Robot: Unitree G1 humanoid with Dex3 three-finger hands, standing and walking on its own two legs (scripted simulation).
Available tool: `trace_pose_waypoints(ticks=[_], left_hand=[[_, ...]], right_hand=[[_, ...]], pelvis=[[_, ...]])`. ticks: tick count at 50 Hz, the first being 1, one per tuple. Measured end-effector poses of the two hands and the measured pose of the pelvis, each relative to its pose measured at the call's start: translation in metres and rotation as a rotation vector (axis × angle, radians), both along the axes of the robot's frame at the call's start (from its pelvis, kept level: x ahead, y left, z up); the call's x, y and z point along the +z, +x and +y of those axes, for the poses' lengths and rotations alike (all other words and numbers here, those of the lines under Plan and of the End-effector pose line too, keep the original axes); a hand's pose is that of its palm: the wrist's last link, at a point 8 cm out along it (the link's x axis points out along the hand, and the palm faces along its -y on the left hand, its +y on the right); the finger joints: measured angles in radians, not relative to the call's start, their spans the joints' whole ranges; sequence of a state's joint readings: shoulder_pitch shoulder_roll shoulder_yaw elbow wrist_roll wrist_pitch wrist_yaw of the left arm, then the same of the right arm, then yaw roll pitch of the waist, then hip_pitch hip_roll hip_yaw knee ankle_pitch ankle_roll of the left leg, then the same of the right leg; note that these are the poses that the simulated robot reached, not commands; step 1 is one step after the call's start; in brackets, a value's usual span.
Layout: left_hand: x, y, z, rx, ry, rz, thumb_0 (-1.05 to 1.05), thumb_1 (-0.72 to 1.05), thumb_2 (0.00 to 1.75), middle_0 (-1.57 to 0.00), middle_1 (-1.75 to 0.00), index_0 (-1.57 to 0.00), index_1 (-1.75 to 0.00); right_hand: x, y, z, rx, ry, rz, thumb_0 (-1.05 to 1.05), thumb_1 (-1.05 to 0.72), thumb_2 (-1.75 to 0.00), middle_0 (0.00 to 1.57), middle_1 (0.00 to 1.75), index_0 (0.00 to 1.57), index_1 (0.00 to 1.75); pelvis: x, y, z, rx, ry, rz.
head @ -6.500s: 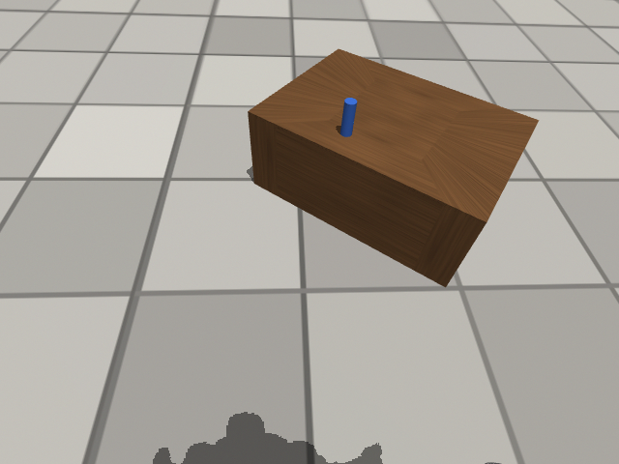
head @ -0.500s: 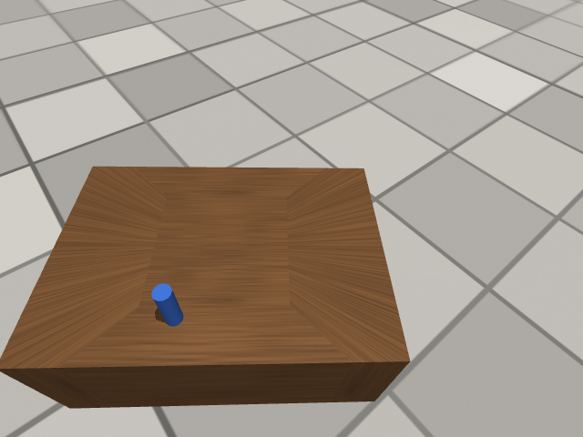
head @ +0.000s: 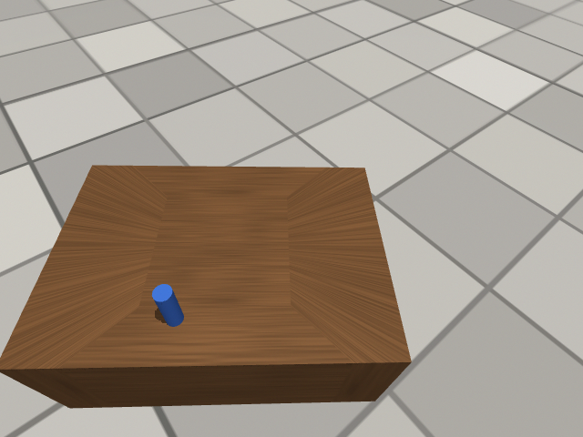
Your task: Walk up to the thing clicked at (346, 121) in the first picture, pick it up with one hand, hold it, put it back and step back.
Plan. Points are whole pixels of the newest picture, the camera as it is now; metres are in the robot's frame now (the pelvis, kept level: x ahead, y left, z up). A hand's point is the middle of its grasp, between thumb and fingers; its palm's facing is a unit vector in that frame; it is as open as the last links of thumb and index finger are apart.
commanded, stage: stand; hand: left
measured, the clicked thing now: (169, 306) +0.44 +0.26 -0.32
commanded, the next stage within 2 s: go down in 0.30 s
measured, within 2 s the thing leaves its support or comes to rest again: neither
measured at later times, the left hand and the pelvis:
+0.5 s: hand out of the picture +0.11 +0.25 -0.15, palm faces +0.05 -0.94 -0.33, open 8.0 cm; pelvis +0.00 +0.00 +0.00, yaw +1 degrees
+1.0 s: hand out of the picture +0.15 +0.28 -0.15, palm faces +0.06 -0.95 -0.32, open 16.6 cm; pelvis +0.00 +0.02 -0.03, yaw +1 degrees
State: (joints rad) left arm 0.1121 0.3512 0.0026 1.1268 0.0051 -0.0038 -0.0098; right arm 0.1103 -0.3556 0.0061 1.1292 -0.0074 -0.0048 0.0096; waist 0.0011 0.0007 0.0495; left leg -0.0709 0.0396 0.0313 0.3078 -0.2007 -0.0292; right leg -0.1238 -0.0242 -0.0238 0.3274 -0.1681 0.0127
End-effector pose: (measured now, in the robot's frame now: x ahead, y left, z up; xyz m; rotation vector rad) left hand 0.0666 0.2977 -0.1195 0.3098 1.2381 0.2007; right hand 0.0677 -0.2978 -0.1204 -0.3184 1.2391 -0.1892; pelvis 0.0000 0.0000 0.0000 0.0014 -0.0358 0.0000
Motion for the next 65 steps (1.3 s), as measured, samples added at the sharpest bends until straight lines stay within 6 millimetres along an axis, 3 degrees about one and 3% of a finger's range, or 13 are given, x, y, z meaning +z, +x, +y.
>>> trace_pose_waypoints(ticks=[21,24,30,34,40,48,57,65], left_hand=[[0.0,0.007,0.003,-0.006,0.0,-0.008,0.0,0.9,0.89,-0.2,-0.29,-0.2,-0.3],[0.001,0.022,0.0,0.028,-0.005,-0.089,0.0,0.86,0.85,-0.17,-0.25,-0.18,-0.26],[-0.001,0.068,0.005,0.022,-0.011,-0.167,0.0,0.61,0.59,-0.09,-0.12,-0.1,-0.12],[0.006,0.081,0.012,0.01,0.007,-0.179,0.0,0.39,0.39,-0.06,-0.07,-0.08,-0.07],[0.009,0.077,0.018,0.02,0.006,-0.117,0.0,0.06,0.19,-0.06,-0.04,-0.07,-0.03],[0.005,0.071,0.021,0.033,-0.016,-0.122,0.0,-0.28,0.08,-0.07,-0.03,-0.07,-0.04],[0.008,0.069,0.027,0.029,-0.013,-0.144,-0.01,-0.44,0.04,-0.08,-0.04,-0.08,-0.05],[0.009,0.063,0.029,0.027,-0.014,-0.147,-0.01,-0.49,0.03,-0.08,-0.05,-0.08,-0.06]], right_hand=[[0.001,0.004,0.003,-0.002,-0.002,-0.005,0.0,-0.9,-0.9,0.21,0.3,0.2,0.3],[0.002,0.01,0.01,-0.003,0.001,-0.081,0.0,-0.93,-0.91,0.2,0.29,0.2,0.3],[-0.001,0.014,0.033,-0.007,0.036,-0.163,0.0,-0.99,-0.92,0.2,0.3,0.2,0.3],[0.0,0.014,0.045,-0.029,0.059,-0.207,0.0,-0.99,-0.92,0.21,0.3,0.2,0.3],[0.003,0.027,0.057,-0.024,0.073,-0.286,0.01,-0.95,-0.91,0.21,0.3,0.2,0.3],[0.007,0.055,0.064,0.033,0.05,-0.381,0.01,-0.89,-0.89,0.21,0.3,0.2,0.3],[0.009,0.078,0.071,0.066,0.023,-0.466,0.01,-0.87,-0.88,0.21,0.3,0.2,0.3],[0.003,0.087,0.075,0.074,0.014,-0.516,0.01,-0.86,-0.88,0.21,0.3,0.2,0.3]], pelvis=[[0.0,0.004,0.004,0.0,0.0,0.001],[-0.003,-0.001,0.004,0.013,-0.001,0.032],[-0.011,-0.01,0.003,0.011,-0.003,0.099],[-0.013,-0.008,0.006,0.006,-0.007,0.111],[-0.016,-0.003,0.013,0.004,-0.012,0.12],[-0.025,-0.001,0.019,0.012,-0.02,0.138],[-0.035,0.0,0.022,0.024,-0.033,0.164],[-0.046,0.001,0.023,0.032,-0.042,0.193]])
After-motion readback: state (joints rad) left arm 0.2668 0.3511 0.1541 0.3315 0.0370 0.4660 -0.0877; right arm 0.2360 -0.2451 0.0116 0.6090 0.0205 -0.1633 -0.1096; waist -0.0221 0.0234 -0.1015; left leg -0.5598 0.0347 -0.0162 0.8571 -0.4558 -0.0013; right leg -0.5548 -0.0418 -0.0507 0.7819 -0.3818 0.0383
